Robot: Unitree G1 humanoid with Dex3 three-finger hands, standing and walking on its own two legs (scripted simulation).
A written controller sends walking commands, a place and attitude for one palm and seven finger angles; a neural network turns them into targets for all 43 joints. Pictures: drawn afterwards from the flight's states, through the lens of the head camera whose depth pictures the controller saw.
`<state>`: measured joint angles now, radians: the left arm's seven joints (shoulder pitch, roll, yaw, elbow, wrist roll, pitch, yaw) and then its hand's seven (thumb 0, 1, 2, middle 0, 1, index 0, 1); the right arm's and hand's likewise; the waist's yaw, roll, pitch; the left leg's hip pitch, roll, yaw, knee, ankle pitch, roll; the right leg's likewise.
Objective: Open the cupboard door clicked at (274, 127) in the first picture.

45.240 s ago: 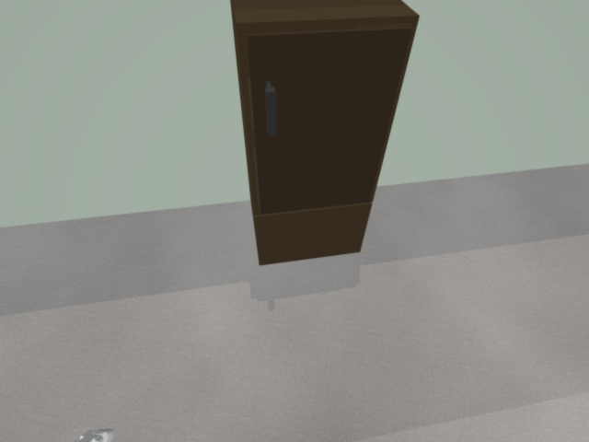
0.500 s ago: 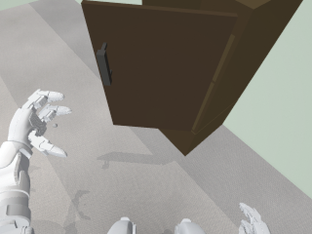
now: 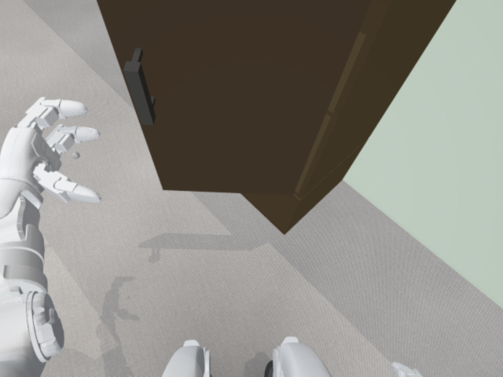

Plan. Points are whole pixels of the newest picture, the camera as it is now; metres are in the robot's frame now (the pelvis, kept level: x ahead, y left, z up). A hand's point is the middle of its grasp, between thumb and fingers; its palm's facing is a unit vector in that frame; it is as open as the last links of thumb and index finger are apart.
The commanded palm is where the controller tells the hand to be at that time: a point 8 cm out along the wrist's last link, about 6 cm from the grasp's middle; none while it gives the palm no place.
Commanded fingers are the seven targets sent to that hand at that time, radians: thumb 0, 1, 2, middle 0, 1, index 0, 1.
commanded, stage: move the hooked fingers beside the handle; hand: left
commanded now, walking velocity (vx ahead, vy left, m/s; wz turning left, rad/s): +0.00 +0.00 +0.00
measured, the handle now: (143, 87) +0.59 +0.19 +0.06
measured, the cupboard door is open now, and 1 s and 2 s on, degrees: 46 46 46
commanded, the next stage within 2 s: slide the fingers in behind the handle in 1.50 s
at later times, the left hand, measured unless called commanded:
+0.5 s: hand (91, 113) +0.51 +0.26 +0.07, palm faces -0.04 -1.00 -0.02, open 14.0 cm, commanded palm +0.50 +0.30 +0.06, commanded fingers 0.00 -0.50 0.30 -0.30 -1.20 -0.30 -1.20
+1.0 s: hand (95, 103) +0.55 +0.26 +0.06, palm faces -0.03 -1.00 +0.00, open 14.0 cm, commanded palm +0.53 +0.29 +0.06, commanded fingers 0.00 -0.50 0.30 -0.30 -1.20 -0.30 -1.20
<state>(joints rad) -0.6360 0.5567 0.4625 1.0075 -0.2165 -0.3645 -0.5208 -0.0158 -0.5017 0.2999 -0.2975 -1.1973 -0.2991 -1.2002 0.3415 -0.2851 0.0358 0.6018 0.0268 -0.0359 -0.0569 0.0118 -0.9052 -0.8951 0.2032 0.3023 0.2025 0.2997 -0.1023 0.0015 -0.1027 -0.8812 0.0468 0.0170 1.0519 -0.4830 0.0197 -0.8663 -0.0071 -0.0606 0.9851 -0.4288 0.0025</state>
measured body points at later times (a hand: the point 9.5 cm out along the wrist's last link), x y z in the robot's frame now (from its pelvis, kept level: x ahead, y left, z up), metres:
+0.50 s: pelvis +0.00 +0.01 -0.01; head +0.15 +0.04 +0.41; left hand +0.51 +0.31 +0.07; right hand -0.01 -0.27 -0.11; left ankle +0.01 +0.10 -0.67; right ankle +0.02 -0.13 -0.67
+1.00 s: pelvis +0.01 +0.02 -0.02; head +0.18 +0.05 +0.40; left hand +0.54 +0.32 +0.06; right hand -0.03 -0.25 -0.11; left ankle +0.01 +0.10 -0.67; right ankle +0.02 -0.13 -0.67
